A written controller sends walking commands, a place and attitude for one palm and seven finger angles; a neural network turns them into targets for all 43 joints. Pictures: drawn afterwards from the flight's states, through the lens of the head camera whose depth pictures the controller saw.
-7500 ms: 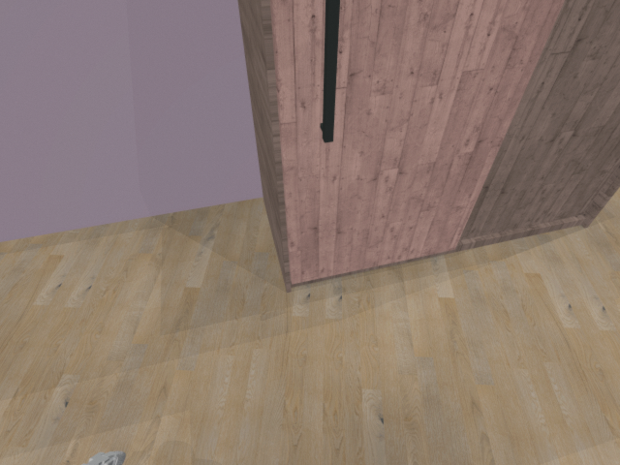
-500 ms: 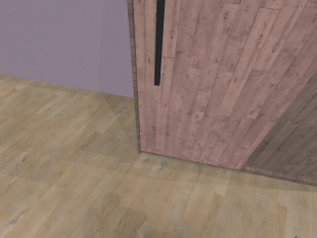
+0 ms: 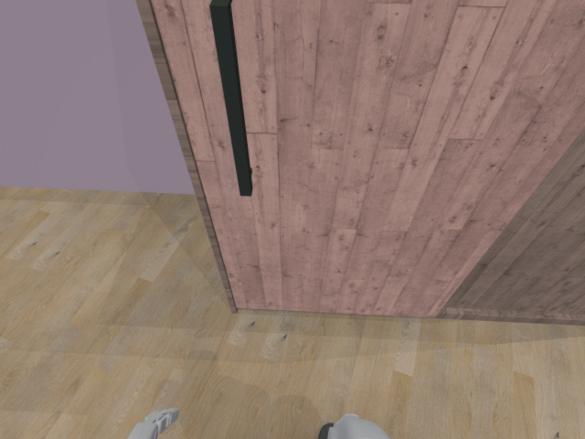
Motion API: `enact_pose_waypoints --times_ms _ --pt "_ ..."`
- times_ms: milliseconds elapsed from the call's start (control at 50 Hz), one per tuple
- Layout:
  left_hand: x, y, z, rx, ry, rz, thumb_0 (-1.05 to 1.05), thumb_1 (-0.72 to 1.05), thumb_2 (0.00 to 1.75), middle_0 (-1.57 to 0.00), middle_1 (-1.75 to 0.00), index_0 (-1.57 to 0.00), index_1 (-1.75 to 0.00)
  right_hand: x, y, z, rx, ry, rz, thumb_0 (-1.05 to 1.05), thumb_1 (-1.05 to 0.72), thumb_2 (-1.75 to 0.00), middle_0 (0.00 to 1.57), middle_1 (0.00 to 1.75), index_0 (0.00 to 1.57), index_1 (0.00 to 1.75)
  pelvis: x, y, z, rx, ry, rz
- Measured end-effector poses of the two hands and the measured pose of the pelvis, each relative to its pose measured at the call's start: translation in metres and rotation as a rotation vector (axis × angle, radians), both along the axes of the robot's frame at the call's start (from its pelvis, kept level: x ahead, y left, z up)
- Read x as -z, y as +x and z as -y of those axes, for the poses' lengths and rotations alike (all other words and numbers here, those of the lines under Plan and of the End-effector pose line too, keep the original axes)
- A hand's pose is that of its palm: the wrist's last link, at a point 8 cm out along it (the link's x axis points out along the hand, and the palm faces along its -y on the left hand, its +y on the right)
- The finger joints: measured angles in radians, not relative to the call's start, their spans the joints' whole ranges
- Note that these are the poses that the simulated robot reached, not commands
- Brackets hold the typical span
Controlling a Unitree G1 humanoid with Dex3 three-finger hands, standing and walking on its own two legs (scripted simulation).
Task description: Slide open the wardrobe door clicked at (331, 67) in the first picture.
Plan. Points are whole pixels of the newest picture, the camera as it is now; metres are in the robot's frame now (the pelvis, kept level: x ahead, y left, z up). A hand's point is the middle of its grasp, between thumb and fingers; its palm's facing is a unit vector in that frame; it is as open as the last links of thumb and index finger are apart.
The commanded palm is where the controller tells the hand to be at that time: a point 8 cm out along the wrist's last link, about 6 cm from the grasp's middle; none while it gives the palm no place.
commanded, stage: take the last steps up to it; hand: left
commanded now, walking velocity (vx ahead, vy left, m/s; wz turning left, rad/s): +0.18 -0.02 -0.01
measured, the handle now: (238, 111) +0.58 +0.09 +0.13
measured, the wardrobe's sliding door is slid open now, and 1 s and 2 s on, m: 0.00 0.00 0.00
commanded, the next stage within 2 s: come to a stop and stand still in 0.06 s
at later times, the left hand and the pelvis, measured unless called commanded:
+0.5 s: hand out of the picture +0.14 +0.20 -0.17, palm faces +0.08 -0.98 -0.21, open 7.3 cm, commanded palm none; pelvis +0.11 +0.01 +0.01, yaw -1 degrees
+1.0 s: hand out of the picture +0.08 +0.16 -0.16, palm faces +0.07 -0.98 -0.20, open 7.3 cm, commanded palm none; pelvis +0.07 -0.02 +0.02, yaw +0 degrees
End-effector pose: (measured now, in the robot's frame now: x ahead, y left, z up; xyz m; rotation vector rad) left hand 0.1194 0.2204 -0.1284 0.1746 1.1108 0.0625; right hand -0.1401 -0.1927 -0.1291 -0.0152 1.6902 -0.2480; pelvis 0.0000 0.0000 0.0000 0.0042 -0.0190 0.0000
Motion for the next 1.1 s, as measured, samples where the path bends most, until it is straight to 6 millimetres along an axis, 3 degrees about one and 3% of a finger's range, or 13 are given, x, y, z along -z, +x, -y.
enact_pose_waypoints --times_ms 40,80,160,240,300,380,480,560,660,720,880,1020,1100 --pt "0.003 0.026 0.008 0.003 0.007 0.048 0.01 0.91 0.89 -0.19 -0.3 -0.2 -0.3 0.007 0.013 0.005 0.012 0.015 -0.027 0.0 -0.91 -0.9 0.2 0.3 0.2 0.3 0.007 0.019 0.008 0.0 0.001 0.005" --pt "0.001 0.036 0.014 -0.011 0.004 0.058 0.0 0.91 0.89 -0.2 -0.3 -0.2 -0.3 0.01 0.039 0.013 0.008 0.014 -0.008 0.0 -0.91 -0.9 0.2 0.3 0.2 0.3 0.006 0.032 0.012 -0.009 -0.009 0.012" --pt "-0.004 0.031 0.018 -0.052 0.006 -0.011 0.0 0.91 0.89 -0.2 -0.3 -0.2 -0.3 0.009 0.119 0.031 -0.045 -0.007 0.126 0.01 -0.91 -0.9 0.2 0.3 0.2 0.3 -0.006 0.056 0.015 -0.016 -0.017 0.006" --pt "-0.011 0.027 0.003 -0.106 0.046 -0.059 -0.02 0.95 0.89 -0.2 -0.3 -0.21 -0.3 0.003 0.205 0.039 -0.104 -0.032 0.293 0.0 -0.92 -0.9 0.2 0.3 0.19 0.3 -0.015 0.078 0.014 -0.017 -0.014 -0.006" --pt "-0.008 0.022 -0.005 -0.116 0.048 -0.112 -0.01 0.94 0.89 -0.2 -0.3 -0.21 -0.3 -0.001 0.256 0.042 -0.141 -0.065 0.373 0.01 -0.94 -0.9 0.2 0.3 0.2 0.3 -0.015 0.092 0.007 -0.006 -0.019 -0.001" --pt "0.007 0.016 -0.016 -0.142 0.028 -0.174 -0.01 0.93 0.89 -0.2 -0.3 -0.21 -0.3 0.0 0.302 0.039 -0.166 -0.099 0.449 0.01 -0.95 -0.9 0.2 0.3 0.19 0.3 -0.006 0.11 -0.006 0.004 -0.035 0.02" --pt "0.011 0.01 -0.023 -0.16 0.026 -0.228 0.0 0.92 0.89 -0.2 -0.3 -0.2 -0.3 -0.007 0.332 0.026 -0.202 -0.094 0.49 0.0 -0.93 -0.9 0.2 0.3 0.2 0.3 -0.007 0.111 -0.009 0.014 -0.01 0.015" --pt "0.005 0.003 -0.023 -0.154 0.047 -0.236 0.01 0.91 0.89 -0.2 -0.3 -0.2 -0.3 -0.006 0.339 0.025 -0.205 -0.074 0.512 0.0 -0.92 -0.9 0.2 0.3 0.2 0.3 -0.009 0.101 -0.004 0.022 -0.011 0.002" --pt "-0.002 -0.006 -0.013 -0.139 0.084 -0.206 0.01 0.91 0.89 -0.2 -0.3 -0.2 -0.3 0.004 0.327 0.042 -0.177 -0.047 0.53 0.0 -0.91 -0.9 0.2 0.3 0.2 0.3 -0.005 0.085 0.012 0.025 -0.005 -0.001" --pt "-0.004 -0.019 -0.001 -0.133 0.102 -0.19 0.01 0.91 0.89 -0.2 -0.3 -0.2 -0.3 0.013 0.311 0.055 -0.151 -0.028 0.51 0.0 -0.91 -0.9 0.2 0.3 0.2 0.3 -0.001 0.077 0.023 0.016 0.004 0.008" --pt "-0.016 -0.04 0.025 -0.131 0.05 -0.223 0.01 0.91 0.89 -0.2 -0.3 -0.21 -0.3 0.002 0.253 0.071 -0.131 -0.031 0.39 0.0 -0.91 -0.9 0.2 0.3 0.2 0.3 -0.019 0.075 0.027 0.023 0.027 -0.009" --pt "-0.002 -0.049 0.015 -0.158 0.021 -0.256 0.01 0.92 0.89 -0.2 -0.3 -0.21 -0.3 0.0 0.209 0.059 -0.155 -0.059 0.272 0.0 -0.91 -0.9 0.2 0.3 0.19 0.3 -0.017 0.07 0.017 0.004 0.001 -0.01" --pt "0.002 -0.055 0.009 -0.12 0.024 -0.264 0.01 0.92 0.89 -0.2 -0.3 -0.21 -0.3 -0.001 0.197 0.043 -0.146 -0.044 0.263 0.0 -0.91 -0.9 0.2 0.3 0.19 0.3 -0.015 0.066 0.009 0.013 -0.02 -0.013"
